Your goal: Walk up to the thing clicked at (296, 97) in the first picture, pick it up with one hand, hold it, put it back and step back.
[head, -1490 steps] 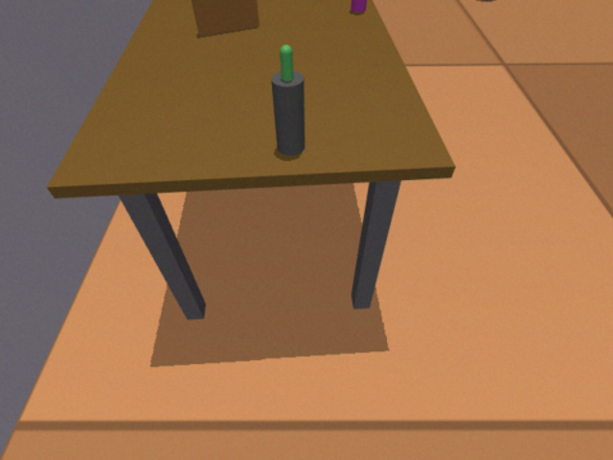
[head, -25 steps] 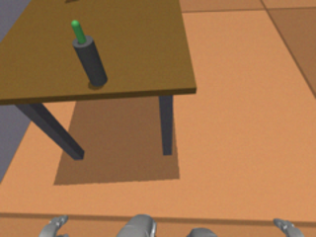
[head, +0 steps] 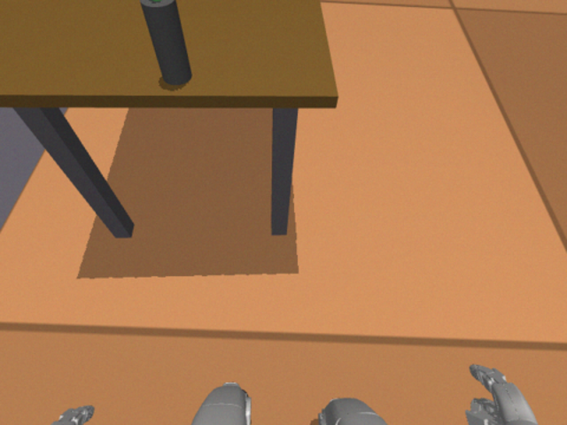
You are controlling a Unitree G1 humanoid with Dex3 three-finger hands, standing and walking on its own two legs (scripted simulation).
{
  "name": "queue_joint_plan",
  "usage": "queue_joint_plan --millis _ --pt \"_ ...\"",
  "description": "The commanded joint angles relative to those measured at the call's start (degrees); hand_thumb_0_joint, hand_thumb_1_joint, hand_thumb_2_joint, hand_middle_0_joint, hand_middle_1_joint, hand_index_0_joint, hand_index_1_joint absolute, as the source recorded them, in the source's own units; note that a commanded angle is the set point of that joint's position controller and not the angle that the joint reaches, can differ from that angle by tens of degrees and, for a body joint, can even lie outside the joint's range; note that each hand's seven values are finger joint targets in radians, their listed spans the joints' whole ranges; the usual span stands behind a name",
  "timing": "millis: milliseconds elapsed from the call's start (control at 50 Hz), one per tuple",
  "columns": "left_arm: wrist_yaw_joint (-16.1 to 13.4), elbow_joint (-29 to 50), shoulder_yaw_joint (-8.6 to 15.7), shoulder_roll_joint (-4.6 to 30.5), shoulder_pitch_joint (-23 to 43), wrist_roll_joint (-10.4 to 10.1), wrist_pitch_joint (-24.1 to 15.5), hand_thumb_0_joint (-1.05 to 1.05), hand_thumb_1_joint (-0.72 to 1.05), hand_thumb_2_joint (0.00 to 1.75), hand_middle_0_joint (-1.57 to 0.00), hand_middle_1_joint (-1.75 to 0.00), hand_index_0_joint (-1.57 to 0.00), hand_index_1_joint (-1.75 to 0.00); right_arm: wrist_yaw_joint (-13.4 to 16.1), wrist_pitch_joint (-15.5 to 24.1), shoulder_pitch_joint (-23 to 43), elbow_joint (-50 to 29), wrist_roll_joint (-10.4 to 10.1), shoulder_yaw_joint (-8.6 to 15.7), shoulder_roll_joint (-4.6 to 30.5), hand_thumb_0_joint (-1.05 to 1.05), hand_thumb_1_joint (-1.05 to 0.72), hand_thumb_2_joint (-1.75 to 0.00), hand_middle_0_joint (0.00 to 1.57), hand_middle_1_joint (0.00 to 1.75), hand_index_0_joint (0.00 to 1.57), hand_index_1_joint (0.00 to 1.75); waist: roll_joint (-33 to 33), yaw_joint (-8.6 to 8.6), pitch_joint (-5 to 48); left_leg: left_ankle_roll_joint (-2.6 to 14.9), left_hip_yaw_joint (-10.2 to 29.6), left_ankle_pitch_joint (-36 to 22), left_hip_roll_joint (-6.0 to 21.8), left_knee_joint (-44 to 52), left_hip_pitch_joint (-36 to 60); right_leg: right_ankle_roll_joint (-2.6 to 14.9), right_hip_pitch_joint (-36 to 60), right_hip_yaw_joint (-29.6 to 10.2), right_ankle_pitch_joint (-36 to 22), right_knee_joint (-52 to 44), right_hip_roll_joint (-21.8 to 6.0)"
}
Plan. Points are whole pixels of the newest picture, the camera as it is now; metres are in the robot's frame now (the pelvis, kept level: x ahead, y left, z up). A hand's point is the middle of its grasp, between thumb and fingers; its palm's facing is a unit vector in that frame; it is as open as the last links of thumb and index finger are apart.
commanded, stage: step back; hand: left
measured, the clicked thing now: (164, 25) +0.74 +0.27 +0.11
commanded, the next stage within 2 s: stand in 1.90 s
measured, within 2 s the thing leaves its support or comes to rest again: neither
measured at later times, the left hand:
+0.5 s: hand out of the picture -0.05 +0.25 -0.14, palm faces +0.09 -0.91 -0.41, open 7.4 cm
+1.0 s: hand out of the picture -0.27 +0.22 -0.13, palm faces +0.12 -0.88 -0.46, open 7.4 cm
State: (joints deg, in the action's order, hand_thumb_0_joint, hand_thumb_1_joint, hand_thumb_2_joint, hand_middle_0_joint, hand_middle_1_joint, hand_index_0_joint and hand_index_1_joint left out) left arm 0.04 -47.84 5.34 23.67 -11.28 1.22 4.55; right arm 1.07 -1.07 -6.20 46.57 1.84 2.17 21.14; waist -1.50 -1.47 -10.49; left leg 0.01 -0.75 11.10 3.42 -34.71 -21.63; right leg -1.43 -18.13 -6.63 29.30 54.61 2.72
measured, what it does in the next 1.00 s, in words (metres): walks backwards: right foot, then left foot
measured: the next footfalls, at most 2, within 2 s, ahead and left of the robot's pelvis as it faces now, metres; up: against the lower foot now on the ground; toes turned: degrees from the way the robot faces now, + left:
right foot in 0.06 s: -0.03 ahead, -0.15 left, +0.00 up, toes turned +2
left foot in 0.42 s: -0.12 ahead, +0.08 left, +0.00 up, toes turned +5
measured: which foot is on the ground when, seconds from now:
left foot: down 0.00-0.08, up 0.10-0.40, down 0.42-0.74, up 0.76-1.00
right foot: up 0.00-0.04, down 0.06-0.42, up 0.44-0.70, down 0.72-1.00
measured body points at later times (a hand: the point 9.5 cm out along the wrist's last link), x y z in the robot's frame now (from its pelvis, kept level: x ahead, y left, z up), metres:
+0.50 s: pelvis -0.17 -0.04 -0.01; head -0.11 -0.03 +0.44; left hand -0.06 +0.29 -0.11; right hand -0.06 -0.34 -0.13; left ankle -0.16 +0.08 -0.73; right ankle -0.11 -0.16 -0.69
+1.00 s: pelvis -0.30 -0.07 +0.00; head -0.28 -0.09 +0.45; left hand -0.27 +0.26 -0.10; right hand -0.21 -0.40 -0.13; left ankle -0.32 +0.07 -0.70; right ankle -0.27 -0.19 -0.72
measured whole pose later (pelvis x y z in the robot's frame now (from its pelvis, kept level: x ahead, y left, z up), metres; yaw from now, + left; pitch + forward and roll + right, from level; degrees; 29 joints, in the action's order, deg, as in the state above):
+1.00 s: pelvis -0.30 -0.07 +0.00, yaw +6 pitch -2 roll +1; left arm 0.0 -53.1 4.5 22.0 -12.9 2.9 -0.5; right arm -0.7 -3.2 -13.6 55.7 2.2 3.6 24.6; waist 2.6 -1.7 -4.6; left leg -1.7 5.0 28.3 -1.4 -48.5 -19.6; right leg 1.4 -16.9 1.4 19.1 37.8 -2.0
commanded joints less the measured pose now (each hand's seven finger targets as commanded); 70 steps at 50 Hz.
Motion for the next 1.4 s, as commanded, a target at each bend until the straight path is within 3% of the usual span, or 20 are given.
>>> queue_joint_plan --millis 0,40,80,160,320,380,420,440,660,700,740,800,900,1000,1020,1060,1080,1240,1300,1380 --pt "0.2 1.8 2.4 8.5 -6.5 0.1 -2.2 0.00 0.90 0.90 -0.20 -0.30 -0.20 -0.30 0.5 -0.3 -0.2 -3.9 0.0 5.3 17.8 0.00 -0.90 -0.90 0.20 0.30 0.20 0.30 14.0 0.35 16.8 10.47 11.6 -9.5 10.2 6.7 9.8 1.93 6.6 6.4 -7.0 -21.8 -1.4" --pt "0.0 -0.1 3.2 10.5 -10.3 1.0 -2.7 0.00 0.90 0.90 -0.20 -0.30 -0.20 -0.30 0.2 -1.0 1.1 -4.4 -0.7 4.4 15.3 0.00 -0.90 -0.90 0.20 0.30 0.20 0.30 7.6 -1.53 14.9 5.58 9.4 1.6 5.5 -0.3 -0.8 3.92 11.8 0.8 -10.5 -30.8 -4.5" --pt "-0.1 4.5 5.6 22.1 -1.8 1.7 -2.6 0.00 0.90 0.90 -0.20 -0.30 -0.20 -0.30 1.7 -1.0 3.5 -5.8 -0.9 4.3 12.3 0.00 -0.90 -0.90 0.20 0.30 0.20 0.30 -16.6 -3.72 7.9 -0.85 7.5 25.3 -7.8 -25.8 -9.7 18.46 -5.9 -27.8 -9.2 -40.0 -27.9" --pt "-1.3 7.0 3.0 12.9 9.0 1.5 -3.5 0.00 0.90 0.90 -0.20 -0.30 -0.20 -0.30 1.3 -0.5 -3.8 -1.4 -2.0 3.8 13.0 0.00 -0.90 -0.90 0.20 0.30 0.20 0.30 -7.6 3.45 6.6 -0.99 9.5 15.3 -9.9 -35.4 -5.5 12.24 -4.5 -4.9 -28.7 -30.3 -16.0" --pt "-2.5 7.1 2.6 12.6 1.9 0.5 -2.6 0.00 0.90 0.90 -0.20 -0.30 -0.20 -0.30 0.9 0.4 -4.9 -1.3 -0.5 3.2 11.2 0.00 -0.90 -0.90 0.20 0.30 0.20 0.30 -10.1 -1.28 13.7 -0.51 2.7 17.6 -4.8 -4.9 -2.6 12.54 16.4 -5.4 -47.7 -20.1 -18.3" --pt "-1.7 7.8 1.0 10.7 3.0 -0.2 -1.6 0.00 0.90 0.90 -0.20 -0.30 -0.20 -0.30 0.8 0.7 -8.8 1.3 -0.1 4.5 13.3 0.00 -0.90 -0.90 0.20 0.30 0.20 0.30 -2.5 0.62 15.4 2.28 6.2 -7.6 -0.8 12.5 12.7 6.60 4.7 -1.2 -34.3 -12.6 -13.0" --pt "-2.4 9.0 1.4 10.2 6.8 -0.8 -1.4 0.00 0.90 0.90 -0.20 -0.30 -0.20 -0.30 0.2 0.4 -5.6 -1.0 0.0 6.2 23.7 0.00 -0.90 -0.90 0.20 0.30 0.20 0.30 15.3 3.52 14.8 17.13 29.8 -22.4 20.5 14.4 7.7 2.04 -6.2 3.9 9.5 6.9 -0.1" --pt "-2.6 7.8 1.9 11.0 7.8 -0.2 -1.2 0.00 0.90 0.90 -0.20 -0.30 -0.20 -0.30 0.3 0.6 -4.5 -0.8 0.2 6.1 21.4 0.00 -0.90 -0.90 0.20 0.30 0.20 0.30 10.8 3.26 12.5 18.13 28.5 -21.7 19.9 13.9 3.2 2.06 -4.7 -1.6 9.0 14.9 0.5" --pt "-1.1 0.1 1.1 7.8 -2.6 0.2 -4.4 0.00 0.90 0.90 -0.20 -0.30 -0.20 -0.30 0.0 -1.3 -0.8 -0.8 -0.1 4.3 16.6 0.00 -0.90 -0.90 0.20 0.30 0.20 0.30 11.7 0.29 17.2 10.21 9.8 -10.3 8.6 2.0 12.5 2.11 6.7 9.1 -9.6 -29.8 -0.3" --pt "-1.5 -1.6 3.0 14.1 -5.2 1.5 -5.4 0.00 0.90 0.90 -0.20 -0.30 -0.20 -0.30 -0.5 -1.6 -0.8 -1.7 -0.6 2.4 10.7 0.00 -0.90 -0.90 0.20 0.30 0.20 0.30 -4.0 -0.63 13.7 3.71 6.2 11.2 -0.5 -10.5 -8.1 5.45 14.8 -11.8 -6.9 -34.9 -10.5" --pt "-1.7 1.8 4.3 21.2 3.8 1.5 -5.5 0.00 0.90 0.90 -0.20 -0.30 -0.20 -0.30 0.6 -2.3 3.4 -2.1 -0.7 4.2 13.7 0.00 -0.90 -0.90 0.20 0.30 0.20 0.30 -10.1 -1.68 5.1 -0.15 14.5 22.3 -4.0 -28.5 -5.0 18.30 -11.8 -30.2 3.1 -42.1 -28.4" --pt "-2.0 1.4 2.7 14.2 7.1 1.2 -6.0 0.00 0.90 0.90 -0.20 -0.30 -0.20 -0.30 0.1 -1.3 -1.6 1.2 -1.1 3.8 13.4 0.00 -0.90 -0.90 0.20 0.30 0.20 0.30 -2.8 1.81 5.7 -0.56 11.8 14.0 -7.4 -31.0 -7.7 11.73 -2.7 -9.8 -10.2 -32.7 -16.8" --pt "-1.4 -0.4 3.3 14.7 1.2 1.7 -6.6 0.00 0.90 0.90 -0.20 -0.30 -0.20 -0.30 -1.2 -0.1 -1.0 2.0 0.4 3.9 13.2 0.00 -0.90 -0.90 0.20 0.30 0.20 0.30 -7.5 -2.42 6.4 -1.96 7.8 15.4 -4.5 -16.9 -10.2 11.48 7.4 -11.9 12.7 -35.3 -16.3" --pt "-0.4 -0.8 2.5 14.8 3.3 1.0 -5.8 0.00 0.90 0.90 -0.20 -0.30 -0.20 -0.30 -1.9 1.8 -6.3 6.1 0.3 4.0 11.6 0.00 -0.90 -0.90 0.20 0.30 0.20 0.30 -8.0 0.57 8.9 0.65 -0.5 12.0 -5.1 9.9 10.3 9.75 0.9 -4.7 2.4 -31.2 -15.4" --pt "-0.3 -0.9 1.1 12.0 1.8 1.1 -5.3 0.00 0.90 0.90 -0.20 -0.30 -0.20 -0.30 -1.5 2.3 -8.7 7.5 0.5 4.7 12.5 0.00 -0.90 -0.90 0.20 0.30 0.20 0.30 -3.1 2.07 10.1 1.34 2.0 9.5 -4.9 14.5 18.1 7.71 -3.4 -1.0 -2.2 -23.4 -12.2" --pt "-0.3 -0.7 0.3 9.2 5.8 -0.3 -5.3 0.00 0.90 0.90 -0.20 -0.30 -0.20 -0.30 -1.1 2.9 -7.5 6.2 1.1 5.6 20.2 0.00 -0.90 -0.90 0.20 0.30 0.20 0.30 11.4 3.77 7.8 11.26 35.4 35.9 15.7 23.7 12.3 2.24 -15.2 7.4 3.3 -7.5 -3.6" --pt "-0.4 -1.2 1.3 12.9 7.3 0.2 -5.5 0.00 0.90 0.90 -0.20 -0.30 -0.20 -0.30 -1.3 3.1 -5.5 5.6 0.5 5.9 20.6 0.00 -0.90 -0.90 0.20 0.30 0.20 0.30 7.6 3.48 3.7 14.34 34.9 37.3 16.9 24.7 3.5 2.55 -9.9 2.6 3.0 -2.6 -5.3" --pt "-0.3 -7.0 1.1 9.2 -2.6 0.3 -7.5 0.00 0.90 0.90 -0.20 -0.30 -0.20 -0.30 -1.3 1.9 -0.7 5.3 -0.2 3.1 12.0 0.00 -0.90 -0.90 0.20 0.30 0.20 0.30 7.5 -1.86 8.8 5.05 9.5 8.8 4.1 5.9 -1.0 2.95 15.9 7.6 -13.2 -31.4 -2.0" --pt "-0.7 -5.9 2.8 17.9 -1.0 1.0 -8.3 0.00 0.90 0.90 -0.20 -0.30 -0.20 -0.30 -0.5 1.9 -1.8 5.2 -0.1 3.2 11.5 0.00 -0.90 -0.90 0.20 0.30 0.20 0.30 -5.9 -1.74 5.8 0.66 6.3 24.1 -3.3 -15.9 -8.0 15.95 8.8 -24.6 0.8 -39.6 -25.7" --pt "-0.8 -4.7 1.4 13.5 4.2 0.5 -8.5 0.00 0.90 0.90 -0.20 -0.30 -0.20 -0.30 -1.0 2.8 -4.6 7.6 -0.6 3.1 10.5 0.00 -0.90 -0.90 0.20 0.30 0.20 0.30 -5.7 0.83 6.9 0.65 4.1 16.2 -0.4 -7.8 -1.0 12.37 4.9 -9.7 -16.0 -34.8 -19.1"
